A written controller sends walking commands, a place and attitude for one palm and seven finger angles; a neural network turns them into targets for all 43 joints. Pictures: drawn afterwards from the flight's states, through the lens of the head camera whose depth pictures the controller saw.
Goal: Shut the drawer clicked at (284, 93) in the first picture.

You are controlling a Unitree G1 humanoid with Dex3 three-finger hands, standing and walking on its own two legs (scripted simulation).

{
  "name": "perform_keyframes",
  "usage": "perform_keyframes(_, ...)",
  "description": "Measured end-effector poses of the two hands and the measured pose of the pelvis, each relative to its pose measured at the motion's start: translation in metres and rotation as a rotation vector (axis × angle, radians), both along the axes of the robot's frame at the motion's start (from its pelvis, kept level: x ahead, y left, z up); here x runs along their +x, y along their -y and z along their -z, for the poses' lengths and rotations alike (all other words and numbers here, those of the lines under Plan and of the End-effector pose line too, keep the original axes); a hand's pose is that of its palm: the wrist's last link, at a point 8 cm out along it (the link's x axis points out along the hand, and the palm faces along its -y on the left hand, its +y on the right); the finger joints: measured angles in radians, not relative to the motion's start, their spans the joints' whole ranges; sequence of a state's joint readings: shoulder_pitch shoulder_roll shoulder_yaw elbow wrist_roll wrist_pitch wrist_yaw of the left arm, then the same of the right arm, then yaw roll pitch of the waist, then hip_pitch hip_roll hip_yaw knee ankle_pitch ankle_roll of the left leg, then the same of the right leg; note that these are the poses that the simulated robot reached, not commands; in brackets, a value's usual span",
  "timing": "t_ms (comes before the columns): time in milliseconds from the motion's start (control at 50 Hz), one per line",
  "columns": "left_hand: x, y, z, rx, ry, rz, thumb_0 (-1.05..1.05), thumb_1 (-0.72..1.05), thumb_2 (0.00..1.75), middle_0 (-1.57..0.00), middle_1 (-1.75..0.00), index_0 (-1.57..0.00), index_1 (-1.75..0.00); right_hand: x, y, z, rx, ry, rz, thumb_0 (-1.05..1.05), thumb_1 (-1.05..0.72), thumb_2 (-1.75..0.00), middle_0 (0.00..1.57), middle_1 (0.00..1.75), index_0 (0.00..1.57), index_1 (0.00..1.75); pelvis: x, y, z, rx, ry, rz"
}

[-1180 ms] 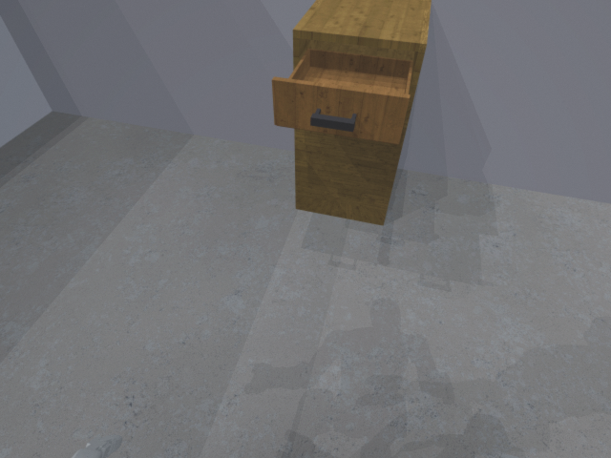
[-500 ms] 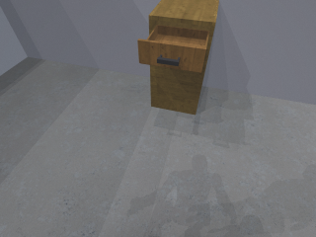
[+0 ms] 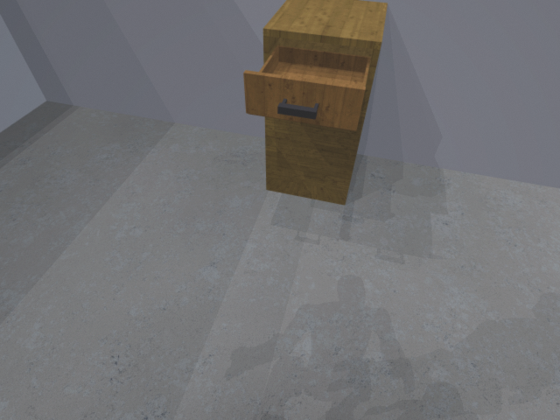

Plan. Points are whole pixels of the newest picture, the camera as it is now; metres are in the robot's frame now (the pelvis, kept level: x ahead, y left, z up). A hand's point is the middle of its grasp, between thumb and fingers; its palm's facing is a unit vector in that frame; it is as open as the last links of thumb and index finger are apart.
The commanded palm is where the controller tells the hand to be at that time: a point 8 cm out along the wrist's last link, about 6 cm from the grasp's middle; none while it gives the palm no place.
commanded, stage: look at it before walking up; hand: left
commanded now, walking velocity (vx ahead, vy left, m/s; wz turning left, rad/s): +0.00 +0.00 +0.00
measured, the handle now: (298, 107) +0.99 +0.00 -0.07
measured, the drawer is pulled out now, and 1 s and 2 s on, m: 0.29 0.29 0.29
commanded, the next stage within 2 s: walk to a spot facing it in 0.26 s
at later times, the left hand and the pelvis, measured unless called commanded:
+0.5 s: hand out of the picture +0.06 +0.24 -0.17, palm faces -0.01 -0.96 -0.30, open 7.4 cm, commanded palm none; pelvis +0.02 +0.00 +0.00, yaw -1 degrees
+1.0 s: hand out of the picture +0.09 +0.12 -0.17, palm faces -0.05 -0.99 -0.15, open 7.4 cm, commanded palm none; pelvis +0.16 -0.03 +0.00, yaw -9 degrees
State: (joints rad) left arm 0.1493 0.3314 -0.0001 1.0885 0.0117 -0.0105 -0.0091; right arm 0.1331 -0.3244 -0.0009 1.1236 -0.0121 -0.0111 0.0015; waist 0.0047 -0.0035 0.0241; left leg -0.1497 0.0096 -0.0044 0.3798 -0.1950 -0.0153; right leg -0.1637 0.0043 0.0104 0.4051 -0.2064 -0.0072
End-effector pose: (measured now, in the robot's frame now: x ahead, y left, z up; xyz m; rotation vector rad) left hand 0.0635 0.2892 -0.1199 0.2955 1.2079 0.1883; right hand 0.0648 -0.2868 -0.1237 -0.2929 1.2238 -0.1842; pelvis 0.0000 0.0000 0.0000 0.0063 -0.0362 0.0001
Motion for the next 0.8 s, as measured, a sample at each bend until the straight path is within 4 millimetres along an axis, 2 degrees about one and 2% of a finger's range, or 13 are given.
perform_keyframes(280, 0.001, -0.004, 0.001, 0.0, -0.009, -0.007, 0.0, 0.91, 0.9, -0.2, -0.3, -0.2, -0.3, 0.013, -0.001, -0.004, -0.009, 0.013, -0.007, 0.0, -0.9, -0.89, 0.2, 0.3, 0.2, 0.3, 0.006, -0.002, -0.001, -0.001, 0.002, 0.0)
perform_keyframes(440, -0.001, -0.001, 0.003, -0.003, -0.019, -0.014, 0.0, 0.91, 0.9, -0.2, -0.3, -0.2, -0.3, 0.013, -0.005, -0.002, -0.003, 0.009, -0.004, 0.0, -0.9, -0.89, 0.2, 0.3, 0.2, 0.3, 0.008, -0.003, 0.0, -0.002, 0.001, 0.007)
perform_keyframes(540, -0.013, 0.014, 0.016, -0.053, -0.081, -0.024, 0.0, 0.91, 0.9, -0.2, -0.3, -0.2, -0.3, -0.001, -0.021, 0.011, 0.041, -0.027, 0.029, 0.0, -0.9, -0.89, 0.2, 0.3, 0.2, 0.3, 0.023, -0.004, 0.004, -0.001, -0.005, 0.034)
perform_keyframes(640, -0.02, 0.036, 0.03, -0.097, -0.179, -0.015, 0.0, 0.91, 0.9, -0.2, -0.3, -0.2, -0.3, -0.025, -0.035, 0.028, 0.097, -0.083, 0.115, 0.0, -0.9, -0.89, 0.2, 0.3, 0.2, 0.3, 0.044, 0.002, 0.013, 0.02, -0.011, 0.084)
perform_keyframes(740, 0.004, 0.068, 0.034, -0.11, -0.202, 0.01, 0.0, 0.91, 0.9, -0.2, -0.3, -0.2, -0.3, -0.054, -0.036, 0.046, 0.152, -0.188, 0.207, 0.0, -0.9, -0.89, 0.2, 0.3, 0.2, 0.3, 0.07, 0.02, 0.021, 0.016, -0.006, 0.117)
perform_keyframes(800, 0.016, 0.083, 0.031, -0.116, -0.154, -0.026, 0.0, 0.91, 0.9, -0.2, -0.3, -0.2, -0.3, -0.052, -0.034, 0.044, 0.17, -0.266, 0.21, 0.0, -0.9, -0.89, 0.2, 0.3, 0.2, 0.3, 0.087, 0.03, 0.019, 0.007, -0.008, 0.104)
